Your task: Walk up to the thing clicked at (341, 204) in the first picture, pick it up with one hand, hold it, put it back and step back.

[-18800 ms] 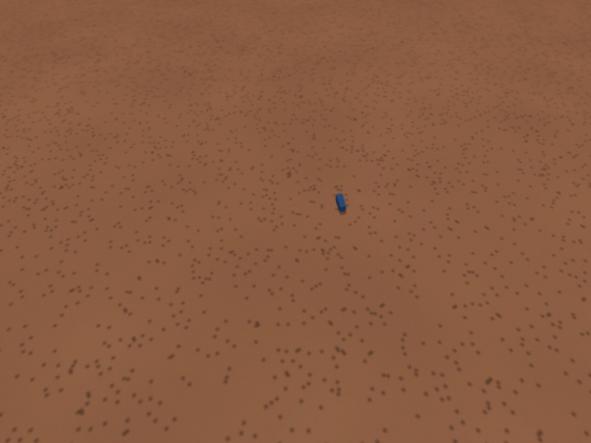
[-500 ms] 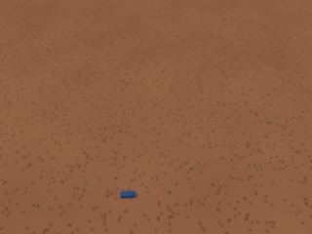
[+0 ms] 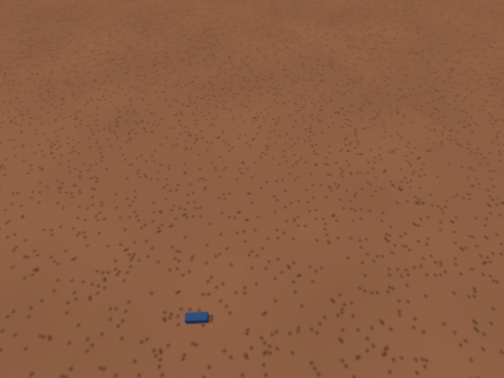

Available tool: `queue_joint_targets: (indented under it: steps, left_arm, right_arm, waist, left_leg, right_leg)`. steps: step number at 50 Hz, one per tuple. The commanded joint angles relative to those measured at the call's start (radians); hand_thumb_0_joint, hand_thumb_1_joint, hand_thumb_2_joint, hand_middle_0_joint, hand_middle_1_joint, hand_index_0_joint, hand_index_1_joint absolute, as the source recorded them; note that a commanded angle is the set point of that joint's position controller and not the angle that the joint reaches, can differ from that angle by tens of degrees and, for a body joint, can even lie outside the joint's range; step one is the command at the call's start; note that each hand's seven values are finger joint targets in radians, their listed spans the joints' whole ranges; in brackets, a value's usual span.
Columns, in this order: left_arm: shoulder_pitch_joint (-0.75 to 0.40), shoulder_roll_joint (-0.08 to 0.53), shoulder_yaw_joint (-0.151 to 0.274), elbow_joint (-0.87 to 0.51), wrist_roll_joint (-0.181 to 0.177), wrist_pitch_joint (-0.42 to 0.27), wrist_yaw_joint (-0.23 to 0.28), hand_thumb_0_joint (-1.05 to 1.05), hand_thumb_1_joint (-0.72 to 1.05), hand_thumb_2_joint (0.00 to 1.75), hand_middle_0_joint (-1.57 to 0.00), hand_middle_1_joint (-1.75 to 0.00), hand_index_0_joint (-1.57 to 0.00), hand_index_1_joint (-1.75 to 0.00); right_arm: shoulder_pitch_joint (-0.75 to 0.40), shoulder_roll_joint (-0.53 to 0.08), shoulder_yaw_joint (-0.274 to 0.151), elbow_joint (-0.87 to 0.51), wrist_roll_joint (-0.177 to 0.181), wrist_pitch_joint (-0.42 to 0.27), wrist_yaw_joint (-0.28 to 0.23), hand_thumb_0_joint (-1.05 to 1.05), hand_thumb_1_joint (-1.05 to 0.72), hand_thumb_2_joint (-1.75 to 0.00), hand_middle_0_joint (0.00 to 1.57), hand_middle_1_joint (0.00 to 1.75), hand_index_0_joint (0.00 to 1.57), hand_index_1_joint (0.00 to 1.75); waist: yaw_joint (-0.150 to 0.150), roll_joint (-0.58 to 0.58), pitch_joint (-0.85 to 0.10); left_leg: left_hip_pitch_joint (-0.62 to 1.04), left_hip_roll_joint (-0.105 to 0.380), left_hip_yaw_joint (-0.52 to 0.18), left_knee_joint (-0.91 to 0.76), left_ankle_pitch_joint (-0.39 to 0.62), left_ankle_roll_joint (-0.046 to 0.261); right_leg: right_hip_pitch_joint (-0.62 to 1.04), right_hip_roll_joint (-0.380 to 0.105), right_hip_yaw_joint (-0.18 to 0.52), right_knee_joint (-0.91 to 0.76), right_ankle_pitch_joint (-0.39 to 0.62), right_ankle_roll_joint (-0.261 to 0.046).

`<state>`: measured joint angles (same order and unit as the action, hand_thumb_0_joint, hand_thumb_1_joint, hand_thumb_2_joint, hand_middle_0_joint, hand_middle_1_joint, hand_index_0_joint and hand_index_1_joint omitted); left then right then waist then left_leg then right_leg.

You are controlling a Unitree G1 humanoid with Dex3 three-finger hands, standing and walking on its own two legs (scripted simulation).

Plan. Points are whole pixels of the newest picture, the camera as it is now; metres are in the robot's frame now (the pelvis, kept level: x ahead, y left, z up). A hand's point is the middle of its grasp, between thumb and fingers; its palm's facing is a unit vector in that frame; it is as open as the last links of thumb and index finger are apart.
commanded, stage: stand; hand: left
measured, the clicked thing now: (196, 317) +0.46 +0.23 -0.76
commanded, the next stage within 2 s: none
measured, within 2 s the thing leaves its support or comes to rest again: neither
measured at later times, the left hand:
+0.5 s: hand out of the picture +0.06 +0.25 -0.16, palm faces -0.04 -0.94 -0.35, open 7.4 cm
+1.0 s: hand out of the picture +0.08 +0.25 -0.15, palm faces -0.03 -0.94 -0.34, open 7.4 cm
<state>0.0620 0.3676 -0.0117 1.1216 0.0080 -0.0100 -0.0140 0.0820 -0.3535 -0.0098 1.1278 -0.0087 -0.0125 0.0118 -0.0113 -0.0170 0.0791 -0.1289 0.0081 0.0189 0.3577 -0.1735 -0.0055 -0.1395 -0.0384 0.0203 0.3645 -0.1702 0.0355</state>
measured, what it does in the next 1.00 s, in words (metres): stands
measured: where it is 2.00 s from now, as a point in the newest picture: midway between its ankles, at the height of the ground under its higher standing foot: outside the picture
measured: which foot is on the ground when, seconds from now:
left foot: down 0.00-1.00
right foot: down 0.00-1.00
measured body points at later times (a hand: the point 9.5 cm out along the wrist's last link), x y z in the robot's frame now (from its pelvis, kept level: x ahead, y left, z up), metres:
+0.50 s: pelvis +0.00 -0.01 +0.00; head +0.01 +0.00 +0.45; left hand +0.06 +0.30 -0.13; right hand +0.07 -0.30 -0.13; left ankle +0.02 +0.12 -0.75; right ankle +0.02 -0.14 -0.75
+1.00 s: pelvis +0.01 -0.01 +0.00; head +0.02 -0.01 +0.45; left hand +0.08 +0.30 -0.13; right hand +0.08 -0.31 -0.13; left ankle +0.02 +0.12 -0.75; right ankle +0.02 -0.14 -0.75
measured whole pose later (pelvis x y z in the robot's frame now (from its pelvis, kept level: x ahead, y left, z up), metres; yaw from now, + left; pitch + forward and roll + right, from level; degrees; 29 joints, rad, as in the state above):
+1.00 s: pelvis +0.01 -0.01 +0.00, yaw +1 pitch -3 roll +0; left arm 0.10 0.36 -0.01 1.13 0.01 -0.01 -0.01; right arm 0.10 -0.35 0.00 1.15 -0.01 -0.01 0.01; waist 0.00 0.00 0.06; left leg -0.12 0.02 0.00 0.33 -0.17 -0.02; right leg -0.13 -0.03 0.00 0.34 -0.17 0.03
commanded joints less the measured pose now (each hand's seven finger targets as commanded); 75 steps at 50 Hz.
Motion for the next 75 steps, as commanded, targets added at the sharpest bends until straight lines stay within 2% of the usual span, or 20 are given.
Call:
queue_joint_targets:
  steps: [1, 4, 8, 12, 15, 16, 19, 20, 24, 27, 32, 33, 36, 38, 39, 51, 54, 59, 64, 75]
  left_arm:
    - [-0.056, 0.213, 0.044, -0.055, -0.002, -0.033, 0.017, 0.00, 0.90, 0.90, -0.20, -0.30, -0.20, -0.30]
    - [-0.049, 0.211, 0.041, -0.045, -0.002, -0.029, 0.018, 0.00, 0.90, 0.90, -0.20, -0.30, -0.20, -0.30]
    - [-0.030, 0.208, 0.040, -0.038, -0.001, -0.027, 0.017, 0.00, 0.90, 0.90, -0.20, -0.30, -0.20, -0.30]
    - [-0.009, 0.212, 0.040, -0.029, 0.000, -0.022, 0.016, 0.00, 0.90, 0.90, -0.20, -0.30, -0.20, -0.30]
    - [-0.005, 0.208, 0.040, -0.035, 0.001, -0.026, 0.017, 0.00, 0.90, 0.90, -0.20, -0.30, -0.20, -0.30]
    - [0.001, 0.206, 0.040, -0.034, 0.001, -0.027, 0.017, 0.00, 0.90, 0.90, -0.20, -0.30, -0.20, -0.30]
    - [0.010, 0.210, 0.041, -0.035, 0.004, -0.025, 0.018, 0.00, 0.90, 0.90, -0.20, -0.30, -0.20, -0.30]
    - [0.005, 0.215, 0.041, -0.040, 0.005, -0.027, 0.019, 0.00, 0.90, 0.90, -0.20, -0.30, -0.20, -0.30]
    - [0.006, 0.211, 0.042, -0.047, 0.000, -0.031, 0.021, 0.00, 0.90, 0.90, -0.20, -0.30, -0.20, -0.30]
    - [0.014, 0.207, 0.042, -0.047, -0.002, -0.027, 0.018, 0.00, 0.90, 0.90, -0.20, -0.30, -0.20, -0.30]
    - [0.014, 0.209, 0.046, -0.042, 0.001, -0.020, 0.017, 0.00, 0.90, 0.90, -0.20, -0.30, -0.20, -0.30]
    - [0.010, 0.213, 0.046, -0.046, 0.002, -0.022, 0.017, 0.00, 0.90, 0.90, -0.20, -0.30, -0.20, -0.30]
    - [0.012, 0.206, 0.046, -0.047, 0.001, -0.023, 0.017, 0.00, 0.90, 0.90, -0.20, -0.30, -0.20, -0.30]
    - [0.009, 0.201, 0.045, -0.051, 0.001, -0.024, 0.018, 0.00, 0.90, 0.90, -0.20, -0.30, -0.20, -0.30]
    - [0.004, 0.203, 0.045, -0.050, -0.002, -0.022, 0.017, 0.00, 0.90, 0.90, -0.20, -0.30, -0.20, -0.30]
    - [0.007, 0.203, 0.047, -0.053, 0.001, -0.021, 0.018, 0.00, 0.90, 0.90, -0.20, -0.30, -0.20, -0.30]
    - [0.005, 0.205, 0.047, -0.051, 0.001, -0.021, 0.020, 0.00, 0.90, 0.90, -0.20, -0.30, -0.20, -0.30]
    - [0.001, 0.201, 0.047, -0.056, -0.002, -0.021, 0.018, 0.00, 0.90, 0.90, -0.20, -0.30, -0.20, -0.30]
    - [0.007, 0.212, 0.052, -0.055, 0.001, -0.021, 0.019, 0.00, 0.90, 0.90, -0.20, -0.30, -0.20, -0.30]
    - [0.006, 0.202, 0.049, -0.057, -0.001, -0.018, 0.019, 0.00, 0.90, 0.90, -0.20, -0.30, -0.20, -0.30]
  right_arm:
    - [-0.065, -0.210, -0.040, -0.048, 0.005, -0.025, -0.007, 0.00, -0.90, -0.90, 0.20, 0.30, 0.20, 0.30]
    - [-0.056, -0.211, -0.038, -0.035, 0.004, -0.018, -0.007, 0.00, -0.90, -0.90, 0.20, 0.30, 0.20, 0.30]
    - [-0.059, -0.220, -0.040, -0.028, 0.002, -0.018, -0.006, 0.00, -0.90, -0.90, 0.20, 0.30, 0.20, 0.30]
    - [-0.048, -0.210, -0.038, -0.022, 0.001, -0.011, -0.004, 0.00, -0.90, -0.90, 0.20, 0.30, 0.20, 0.30]
    - [-0.046, -0.211, -0.039, -0.024, 0.000, -0.014, -0.003, 0.00, -0.90, -0.90, 0.20, 0.30, 0.20, 0.30]
    - [-0.051, -0.210, -0.039, -0.024, 0.000, -0.014, -0.004, 0.00, -0.90, -0.90, 0.20, 0.30, 0.20, 0.30]
    - [-0.044, -0.209, -0.040, -0.026, 0.001, -0.010, -0.003, 0.00, -0.90, -0.90, 0.20, 0.30, 0.20, 0.30]
    - [-0.041, -0.201, -0.038, -0.028, 0.000, -0.011, -0.002, 0.00, -0.90, -0.90, 0.20, 0.30, 0.20, 0.30]
    - [-0.037, -0.206, -0.040, -0.027, 0.000, -0.013, -0.004, 0.00, -0.90, -0.90, 0.20, 0.30, 0.20, 0.30]
    - [-0.036, -0.211, -0.036, -0.025, 0.000, -0.016, -0.006, 0.00, -0.90, -0.90, 0.20, 0.30, 0.20, 0.30]
    - [-0.033, -0.207, -0.033, -0.027, 0.002, -0.012, -0.008, 0.00, -0.90, -0.90, 0.20, 0.30, 0.20, 0.30]
    - [-0.037, -0.206, -0.033, -0.031, 0.001, -0.014, -0.007, 0.00, -0.90, -0.90, 0.20, 0.30, 0.20, 0.30]
    - [-0.027, -0.212, -0.033, -0.027, 0.002, -0.015, -0.008, 0.00, -0.90, -0.90, 0.20, 0.30, 0.20, 0.30]
    - [-0.036, -0.217, -0.035, -0.032, 0.002, -0.016, -0.010, 0.00, -0.90, -0.90, 0.20, 0.30, 0.20, 0.30]
    - [-0.018, -0.210, -0.030, -0.028, 0.002, -0.017, -0.009, 0.00, -0.90, -0.90, 0.20, 0.30, 0.20, 0.30]
    - [-0.033, -0.212, -0.031, -0.039, 0.003, -0.016, -0.012, 0.00, -0.90, -0.90, 0.20, 0.30, 0.20, 0.30]
    - [-0.027, -0.209, -0.030, -0.037, 0.003, -0.011, -0.012, 0.00, -0.90, -0.90, 0.20, 0.30, 0.20, 0.30]
    - [-0.020, -0.214, -0.029, -0.035, 0.001, -0.012, -0.012, 0.00, -0.90, -0.90, 0.20, 0.30, 0.20, 0.30]
    - [-0.027, -0.208, -0.028, -0.043, 0.002, -0.016, -0.013, 0.00, -0.90, -0.90, 0.20, 0.30, 0.20, 0.30]
    - [-0.025, -0.214, -0.028, -0.043, 0.001, -0.014, -0.017, 0.00, -0.90, -0.90, 0.20, 0.30, 0.20, 0.30]
  waist:
    - [0.001, 0.013, -0.145]
    - [-0.003, 0.013, -0.099]
    - [-0.001, 0.034, -0.109]
    - [0.004, 0.004, -0.052]
    - [0.003, 0.009, -0.086]
    - [0.006, 0.011, -0.087]
    - [0.005, -0.003, -0.064]
    - [0.004, -0.023, -0.071]
    - [0.003, 0.003, -0.111]
    - [0.008, 0.041, -0.116]
    - [0.010, 0.024, -0.063]
    - [0.010, 0.018, -0.084]
    - [0.007, 0.026, -0.083]
    - [0.009, 0.026, -0.113]
    - [0.003, 0.026, -0.093]
    - [0.006, 0.007, -0.113]
    - [0.004, -0.006, -0.086]
    - [0.004, 0.025, -0.088]
    - [0.007, 0.016, -0.121]
    - [0.010, 0.020, -0.097]
  left_leg:
    - [0.040, 0.121, -0.100, -0.069, 0.134, 0.017]
    - [0.015, 0.112, -0.099, -0.088, 0.037, 0.012]
    - [0.026, 0.117, -0.098, -0.090, 0.028, 0.015]
    - [-0.025, 0.110, -0.111, -0.110, -0.088, 0.014]
    - [0.003, 0.118, -0.112, -0.102, -0.008, 0.018]
    - [0.006, 0.115, -0.110, -0.098, -0.022, 0.019]
    - [-0.006, 0.108, -0.109, -0.094, -0.053, 0.021]
    - [0.006, 0.108, -0.108, -0.087, -0.021, 0.021]
    - [0.019, 0.117, -0.105, -0.075, 0.075, 0.020]
    - [0.011, 0.117, -0.102, -0.083, 0.069, 0.019]
    - [-0.039, 0.112, -0.115, -0.113, -0.042, 0.016]
    - [-0.013, 0.115, -0.109, -0.101, 0.022, 0.017]
    - [-0.011, 0.115, -0.109, -0.091, 0.026, 0.018]
    - [0.022, 0.120, -0.105, -0.076, 0.099, 0.018]
    - [-0.010, 0.116, -0.108, -0.096, 0.055, 0.014]
    - [0.030, 0.124, -0.103, -0.078, 0.122, 0.015]
    - [0.010, 0.118, -0.104, -0.083, 0.077, 0.015]
    - [0.001, 0.116, -0.100, -0.086, 0.058, 0.014]
    - [0.035, 0.124, -0.102, -0.081, 0.133, 0.013]
    - [0.025, 0.123, -0.097, -0.077, 0.126, 0.013]
  right_leg:
    - [0.044, -0.096, 0.076, -0.064, 0.134, -0.048]
    - [0.002, -0.089, 0.082, -0.099, 0.034, -0.045]
    - [0.001, -0.090, 0.079, -0.096, 0.037, -0.045]
    - [-0.037, -0.081, 0.081, -0.113, -0.092, -0.045]
    - [-0.018, -0.088, 0.079, -0.097, -0.022, -0.047]
    - [-0.023, -0.088, 0.081, -0.101, -0.018, -0.046]
    - [-0.049, -0.088, 0.085, -0.118, -0.084, -0.045]
    - [-0.048, -0.090, 0.087, -0.119, -0.080, -0.046]
    - [0.000, -0.095, 0.079, -0.095, 0.049, -0.047]
    - [0.016, -0.092, 0.074, -0.084, 0.063, -0.048]
    - [-0.005, -0.082, 0.067, -0.095, -0.037, -0.047]
    - [0.003, -0.089, 0.070, -0.088, -0.001, -0.052]
    - [0.004, -0.090, 0.071, -0.095, 0.012, -0.048]
    - [0.013, -0.093, 0.070, -0.083, 0.075, -0.050]
    - [0.014, -0.089, 0.068, -0.089, 0.040, -0.047]
    - [0.020, -0.091, 0.060, -0.080, 0.094, -0.047]
    - [0.009, -0.090, 0.063, -0.098, 0.049, -0.046]
    - [0.021, -0.092, 0.069, -0.100, 0.046, -0.048]
    - [0.035, -0.093, 0.061, -0.081, 0.109, -0.051]
    - [0.031, -0.092, 0.058, -0.085, 0.100, -0.050]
